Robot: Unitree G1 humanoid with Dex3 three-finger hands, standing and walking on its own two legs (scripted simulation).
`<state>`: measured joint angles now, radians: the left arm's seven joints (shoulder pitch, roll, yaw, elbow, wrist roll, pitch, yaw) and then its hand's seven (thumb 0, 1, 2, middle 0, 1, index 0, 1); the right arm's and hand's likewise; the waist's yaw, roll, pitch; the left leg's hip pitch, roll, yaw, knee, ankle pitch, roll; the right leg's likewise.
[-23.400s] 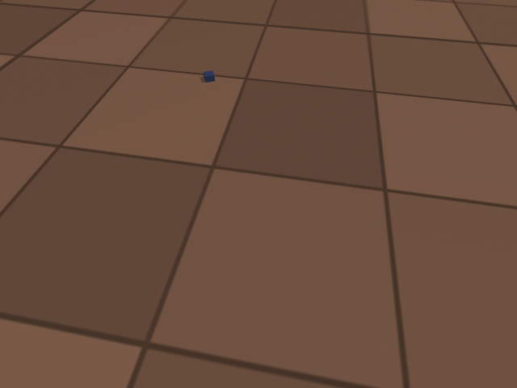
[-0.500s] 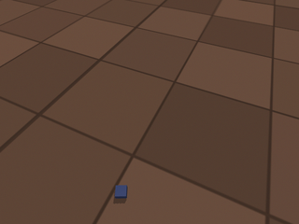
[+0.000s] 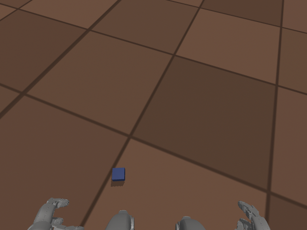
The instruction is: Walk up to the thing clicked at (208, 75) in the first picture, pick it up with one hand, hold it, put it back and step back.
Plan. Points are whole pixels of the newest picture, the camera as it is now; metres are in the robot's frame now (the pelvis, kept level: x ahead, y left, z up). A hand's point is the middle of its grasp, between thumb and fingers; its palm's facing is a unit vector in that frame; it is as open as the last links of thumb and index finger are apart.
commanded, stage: rise first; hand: left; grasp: from above
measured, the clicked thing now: (118, 174) +0.43 +0.21 -0.70
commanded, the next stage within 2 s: none
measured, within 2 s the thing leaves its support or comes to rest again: neither
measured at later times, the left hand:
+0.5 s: hand (69, 229) +0.13 +0.27 -0.23, palm faces -0.28 -0.80 -0.53, open 13.6 cm
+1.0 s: hand (90, 193) +0.27 +0.29 -0.44, palm faces -0.48 -0.30 -0.82, open 12.8 cm
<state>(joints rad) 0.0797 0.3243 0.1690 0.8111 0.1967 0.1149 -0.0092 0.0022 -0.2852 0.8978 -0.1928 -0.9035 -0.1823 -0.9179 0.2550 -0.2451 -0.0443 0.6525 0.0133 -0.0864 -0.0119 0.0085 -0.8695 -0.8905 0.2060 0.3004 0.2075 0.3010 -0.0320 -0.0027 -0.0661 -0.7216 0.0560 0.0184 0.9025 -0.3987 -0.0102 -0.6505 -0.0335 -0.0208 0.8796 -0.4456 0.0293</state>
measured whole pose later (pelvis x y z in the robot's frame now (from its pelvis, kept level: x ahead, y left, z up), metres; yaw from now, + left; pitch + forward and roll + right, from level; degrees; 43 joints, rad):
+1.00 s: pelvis -0.08 -0.01 -0.29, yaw -4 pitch +34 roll -4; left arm -0.47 0.56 0.13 0.94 0.88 -0.18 0.16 0.00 -0.32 0.84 -0.28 -0.86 -0.27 -0.87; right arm 0.08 -0.27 -0.06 0.72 -0.04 -0.13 0.06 0.01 -0.89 -0.90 0.20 0.30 0.21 0.30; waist -0.03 0.01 -0.13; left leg -2.02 0.08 -0.09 2.05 -0.63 -0.02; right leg -1.92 0.00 -0.04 2.05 -0.71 0.02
